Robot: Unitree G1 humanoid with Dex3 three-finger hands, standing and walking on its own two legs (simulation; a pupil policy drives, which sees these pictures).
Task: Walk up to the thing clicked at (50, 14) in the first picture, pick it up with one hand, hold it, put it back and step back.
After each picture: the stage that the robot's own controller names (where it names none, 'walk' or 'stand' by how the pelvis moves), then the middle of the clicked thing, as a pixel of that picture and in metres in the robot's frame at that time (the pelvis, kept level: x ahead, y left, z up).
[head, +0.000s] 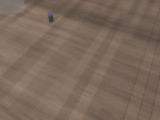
stand; (50, 17) +1.83 +0.39 -0.72
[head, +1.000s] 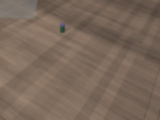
walk; (62, 27) +1.72 +0.14 -0.70
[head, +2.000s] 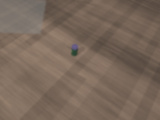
walk; (74, 50) +1.12 +0.04 -0.70
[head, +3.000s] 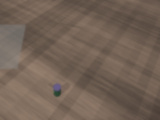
walk; (57, 90) +0.72 +0.12 -0.71
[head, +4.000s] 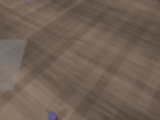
walk; (53, 118) +0.49 +0.19 -0.71
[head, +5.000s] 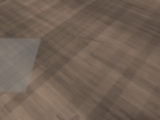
stand; out of the picture +0.39 +0.16 -0.70
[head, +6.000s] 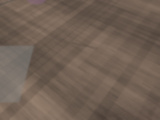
stand; out of the picture +0.34 +0.17 -0.72
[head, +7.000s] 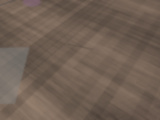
stand; out of the picture +0.36 +0.19 -0.73
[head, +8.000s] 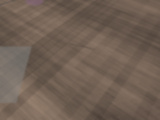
stand; out of the picture +0.35 +0.18 -0.73
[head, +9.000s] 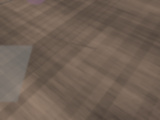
stand; out of the picture +0.35 +0.18 -0.73
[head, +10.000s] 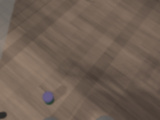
go down; (48, 98) +0.39 +0.16 -0.58
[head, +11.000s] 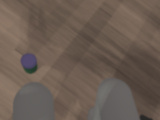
go down; (29, 64) +0.44 +0.19 -0.31
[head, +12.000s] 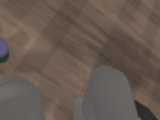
close in; out of the picture +0.44 +0.21 -0.26
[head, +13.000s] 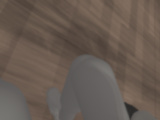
close; out of the picture +0.43 +0.24 -0.23
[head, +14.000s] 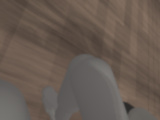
close; out of the picture +0.42 +0.25 -0.23
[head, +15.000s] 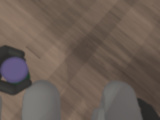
lift; (17, 74) +0.33 +0.22 -0.07
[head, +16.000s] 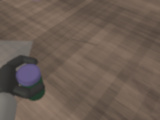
hold; (32, 83) +0.33 +0.16 +0.06
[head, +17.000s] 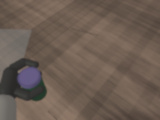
hold; (33, 85) +0.33 +0.17 +0.01
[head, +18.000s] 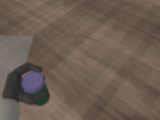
hold; (37, 89) +0.32 +0.16 +0.01
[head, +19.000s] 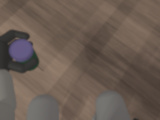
crouch; (25, 56) +0.42 +0.17 -0.07
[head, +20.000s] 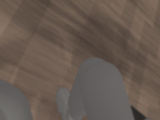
lower; out of the picture +0.44 +0.26 -0.21
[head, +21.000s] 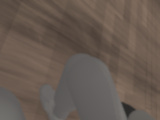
lower; out of the picture +0.44 +0.27 -0.24
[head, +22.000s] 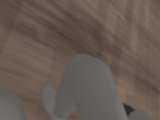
lower; out of the picture +0.44 +0.27 -0.24
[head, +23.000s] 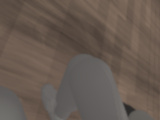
lower; out of the picture +0.45 +0.27 -0.23
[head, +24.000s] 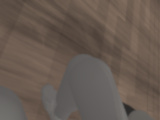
rest; out of the picture +0.44 +0.27 -0.24
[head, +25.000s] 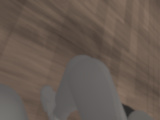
withdraw; out of the picture +0.44 +0.25 -0.24
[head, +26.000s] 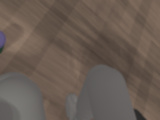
stand; out of the picture +0.45 +0.22 -0.26
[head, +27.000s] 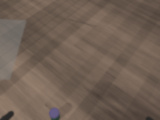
stand; (54, 115) +0.39 +0.14 -0.62
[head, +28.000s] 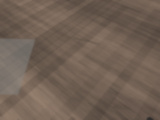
stand; out of the picture +0.39 +0.15 -0.66
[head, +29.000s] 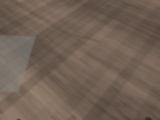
stand; out of the picture +0.39 +0.14 -0.67
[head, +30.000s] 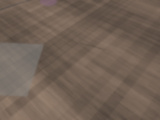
stand; out of the picture +0.41 +0.14 -0.72
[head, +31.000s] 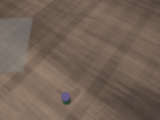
walk; (66, 98) +0.49 +0.12 -0.70
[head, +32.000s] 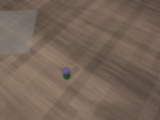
walk; (66, 73) +0.78 +0.14 -0.70
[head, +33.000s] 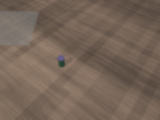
stand; (61, 61) +1.04 +0.19 -0.70
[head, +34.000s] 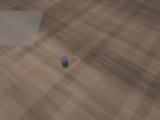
stand; (64, 62) +1.03 +0.16 -0.73
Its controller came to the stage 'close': yes
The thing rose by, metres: 0.73
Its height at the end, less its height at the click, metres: +0.00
